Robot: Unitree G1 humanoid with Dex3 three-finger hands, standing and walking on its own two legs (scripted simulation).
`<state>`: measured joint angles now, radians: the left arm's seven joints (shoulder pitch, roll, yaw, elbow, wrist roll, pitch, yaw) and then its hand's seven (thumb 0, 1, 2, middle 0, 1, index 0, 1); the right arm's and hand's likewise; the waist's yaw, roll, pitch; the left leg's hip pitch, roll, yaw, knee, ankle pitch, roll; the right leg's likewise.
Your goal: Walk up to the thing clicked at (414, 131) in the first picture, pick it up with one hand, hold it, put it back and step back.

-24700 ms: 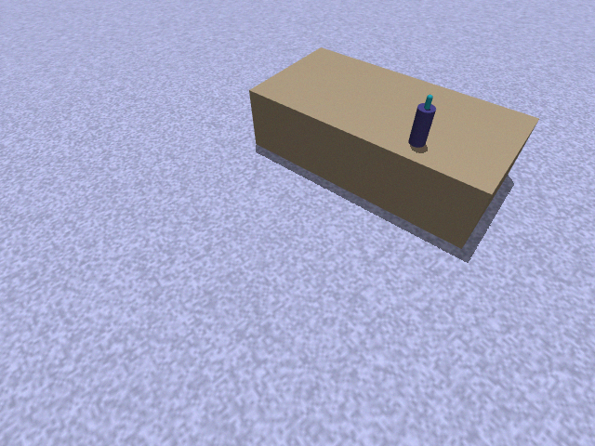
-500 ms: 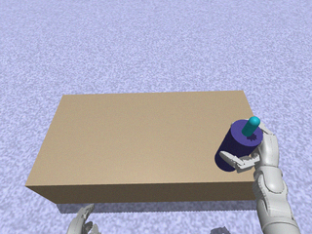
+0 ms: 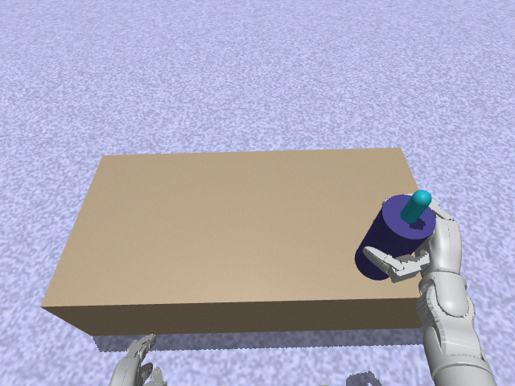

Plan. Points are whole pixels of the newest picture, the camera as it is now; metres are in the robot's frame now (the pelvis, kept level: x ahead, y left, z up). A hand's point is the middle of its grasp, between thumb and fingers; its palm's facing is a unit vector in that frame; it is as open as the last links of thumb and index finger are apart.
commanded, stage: hold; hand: right
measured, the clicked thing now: (394, 234) +0.33 -0.17 +0.06
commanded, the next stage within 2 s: crouch in 0.26 s
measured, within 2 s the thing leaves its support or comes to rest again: neither
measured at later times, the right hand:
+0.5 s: hand (396, 239) +0.33 -0.18 +0.05, palm faces +0.15 +0.99 -0.01, open 10.0 cm
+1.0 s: hand (368, 239) +0.42 -0.19 -0.11, palm faces +0.12 +0.99 -0.01, open 9.8 cm
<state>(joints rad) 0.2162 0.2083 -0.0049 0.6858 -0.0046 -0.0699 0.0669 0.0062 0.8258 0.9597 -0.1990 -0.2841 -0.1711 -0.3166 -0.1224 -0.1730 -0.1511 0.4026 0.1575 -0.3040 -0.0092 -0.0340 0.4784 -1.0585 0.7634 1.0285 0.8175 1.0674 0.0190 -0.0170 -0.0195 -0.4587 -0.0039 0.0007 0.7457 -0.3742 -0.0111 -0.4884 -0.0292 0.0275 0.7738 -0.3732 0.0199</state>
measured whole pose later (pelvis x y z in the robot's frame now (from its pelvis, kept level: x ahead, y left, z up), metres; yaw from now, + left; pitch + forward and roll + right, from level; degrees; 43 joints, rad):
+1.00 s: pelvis -0.04 -0.01 -0.12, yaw +1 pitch +26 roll +3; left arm 0.24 0.24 -0.01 0.69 0.05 -0.06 0.02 0.00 0.86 0.95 -0.20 -0.30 -0.18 -0.32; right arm -0.63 -0.34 -0.34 0.99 0.13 -0.55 0.11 -0.04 0.41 -0.98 0.77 0.97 0.83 1.00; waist 0.11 -0.01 -0.16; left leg -1.27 -0.02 0.01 1.38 -0.56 -0.02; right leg -1.31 -0.03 0.05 1.42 -0.56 0.02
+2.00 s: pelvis -0.07 -0.01 -0.26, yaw +4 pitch +36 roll +5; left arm 0.20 0.26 -0.04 0.66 0.09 0.01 -0.03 0.00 0.87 0.94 -0.20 -0.29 -0.19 -0.31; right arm -0.92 -0.52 -0.49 1.15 0.03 -0.53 0.14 -0.03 0.41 -0.98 0.76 0.99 0.81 1.02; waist 0.18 -0.03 -0.16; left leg -1.84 -0.02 0.04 1.86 -0.65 -0.02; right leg -1.90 -0.02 0.10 1.91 -0.66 0.03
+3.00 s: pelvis -0.07 -0.01 -0.33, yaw +5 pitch +37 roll +5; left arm 0.21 0.30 -0.05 0.64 0.08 0.06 -0.03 0.00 0.87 0.93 -0.20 -0.29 -0.19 -0.31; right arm -1.05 -0.62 -0.50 1.15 0.01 -0.43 0.16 -0.02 0.44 -0.67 0.90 0.81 0.92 0.82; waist 0.20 -0.02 -0.12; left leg -2.05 -0.03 0.04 2.08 -0.68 -0.03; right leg -2.10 -0.01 0.11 2.14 -0.68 0.03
